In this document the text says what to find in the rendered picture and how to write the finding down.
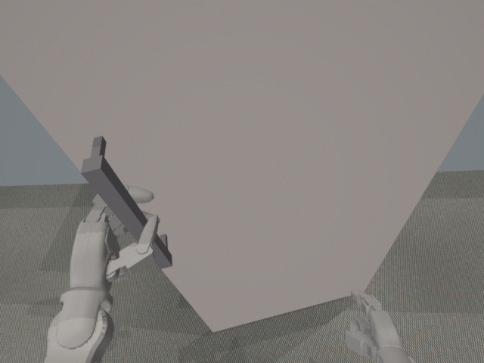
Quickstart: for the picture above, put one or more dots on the robot left hand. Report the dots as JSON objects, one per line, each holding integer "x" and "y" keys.
{"x": 96, "y": 241}

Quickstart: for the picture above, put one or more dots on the fridge door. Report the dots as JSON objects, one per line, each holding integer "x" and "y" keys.
{"x": 286, "y": 142}

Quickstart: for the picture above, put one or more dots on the handle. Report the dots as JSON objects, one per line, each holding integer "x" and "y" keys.
{"x": 98, "y": 173}

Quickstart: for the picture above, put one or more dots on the right robot forearm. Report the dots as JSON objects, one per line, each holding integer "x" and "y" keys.
{"x": 392, "y": 354}

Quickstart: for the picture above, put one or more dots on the left robot forearm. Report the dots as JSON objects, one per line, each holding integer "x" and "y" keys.
{"x": 83, "y": 329}

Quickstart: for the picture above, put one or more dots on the robot right hand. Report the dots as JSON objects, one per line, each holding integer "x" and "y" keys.
{"x": 366, "y": 337}

